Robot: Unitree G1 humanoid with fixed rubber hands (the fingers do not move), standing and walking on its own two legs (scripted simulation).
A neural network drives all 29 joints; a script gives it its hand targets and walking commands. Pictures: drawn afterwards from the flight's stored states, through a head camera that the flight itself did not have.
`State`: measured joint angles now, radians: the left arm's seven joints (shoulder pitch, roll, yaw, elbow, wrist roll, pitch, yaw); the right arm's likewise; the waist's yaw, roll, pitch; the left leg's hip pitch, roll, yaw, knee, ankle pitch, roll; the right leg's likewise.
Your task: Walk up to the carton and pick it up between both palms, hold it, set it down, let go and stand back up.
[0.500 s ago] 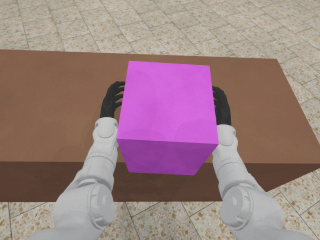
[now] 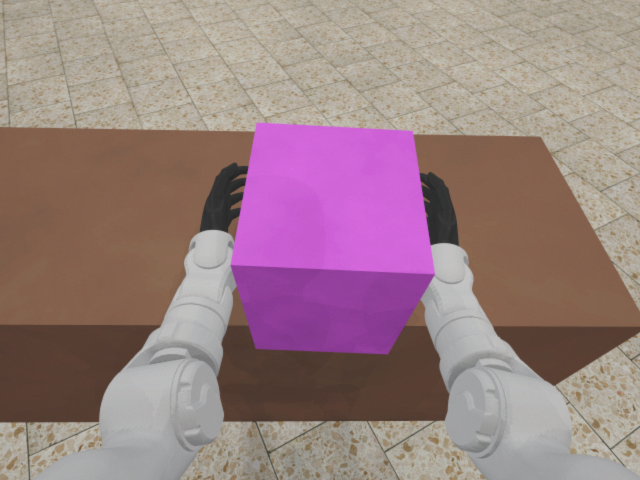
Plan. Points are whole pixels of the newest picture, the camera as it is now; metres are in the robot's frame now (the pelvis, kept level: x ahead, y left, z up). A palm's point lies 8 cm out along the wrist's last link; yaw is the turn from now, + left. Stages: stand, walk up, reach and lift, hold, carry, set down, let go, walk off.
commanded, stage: reach and lift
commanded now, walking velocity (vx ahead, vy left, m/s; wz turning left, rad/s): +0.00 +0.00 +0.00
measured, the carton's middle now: (328, 248) +0.41 +0.01 +0.04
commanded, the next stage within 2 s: none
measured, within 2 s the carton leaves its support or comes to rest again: neither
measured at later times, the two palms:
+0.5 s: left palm (205, 198) +0.40 +0.16 +0.14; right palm (452, 212) +0.40 -0.13 +0.14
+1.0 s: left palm (175, 193) +0.37 +0.17 +0.18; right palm (454, 208) +0.37 -0.12 +0.17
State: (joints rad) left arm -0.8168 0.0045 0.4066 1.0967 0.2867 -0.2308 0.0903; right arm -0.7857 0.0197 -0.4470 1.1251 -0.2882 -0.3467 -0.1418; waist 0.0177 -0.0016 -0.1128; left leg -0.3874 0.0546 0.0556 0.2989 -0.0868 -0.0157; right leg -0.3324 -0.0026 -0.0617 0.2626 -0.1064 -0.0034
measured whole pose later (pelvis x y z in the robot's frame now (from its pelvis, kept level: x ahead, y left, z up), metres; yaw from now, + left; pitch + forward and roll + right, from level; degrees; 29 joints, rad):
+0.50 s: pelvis +0.00 +0.01 +0.00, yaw +1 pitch -1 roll -1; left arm -0.73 -0.02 0.29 0.68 0.28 0.21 0.08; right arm -0.75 -0.02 -0.21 0.96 0.01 -0.08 -0.15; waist -0.04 -0.06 -0.02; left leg -0.16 0.05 0.04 0.32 -0.14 -0.01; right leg -0.07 -0.01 -0.07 0.22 -0.13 0.01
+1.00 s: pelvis -0.01 +0.01 +0.00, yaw +3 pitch -7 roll -1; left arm -0.69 -0.02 0.29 0.35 0.30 0.52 0.01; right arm -0.73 -0.01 -0.12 0.73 0.10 0.13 -0.17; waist -0.08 -0.06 0.02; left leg -0.09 0.02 0.01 0.34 -0.13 0.00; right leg 0.00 -0.03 -0.10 0.27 -0.15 0.01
